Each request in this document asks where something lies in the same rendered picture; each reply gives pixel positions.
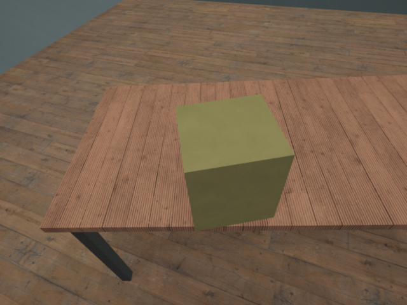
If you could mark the carton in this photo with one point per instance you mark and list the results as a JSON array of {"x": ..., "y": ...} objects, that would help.
[{"x": 235, "y": 158}]

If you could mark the table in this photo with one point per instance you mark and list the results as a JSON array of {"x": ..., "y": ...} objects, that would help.
[{"x": 349, "y": 172}]

